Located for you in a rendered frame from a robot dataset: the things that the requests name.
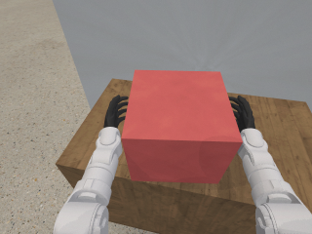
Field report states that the pedestal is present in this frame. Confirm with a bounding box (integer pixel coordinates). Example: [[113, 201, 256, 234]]
[[56, 78, 312, 234]]

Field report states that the right robot upper arm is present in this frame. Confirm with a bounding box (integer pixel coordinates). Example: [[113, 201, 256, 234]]
[[255, 203, 312, 234]]

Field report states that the right robot forearm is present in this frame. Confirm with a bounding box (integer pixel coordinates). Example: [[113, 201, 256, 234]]
[[237, 128, 312, 216]]

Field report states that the left robot upper arm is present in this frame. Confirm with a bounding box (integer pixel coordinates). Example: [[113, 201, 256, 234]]
[[54, 201, 109, 234]]

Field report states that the robot right hand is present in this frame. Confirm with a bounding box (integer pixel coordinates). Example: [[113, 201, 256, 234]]
[[228, 96, 255, 132]]

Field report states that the left robot forearm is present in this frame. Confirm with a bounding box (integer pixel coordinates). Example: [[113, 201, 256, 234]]
[[53, 127, 123, 234]]

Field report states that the robot left hand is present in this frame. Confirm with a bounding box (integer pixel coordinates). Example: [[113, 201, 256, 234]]
[[103, 95, 129, 129]]

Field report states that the carton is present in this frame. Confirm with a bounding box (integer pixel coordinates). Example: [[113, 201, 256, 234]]
[[121, 69, 243, 184]]

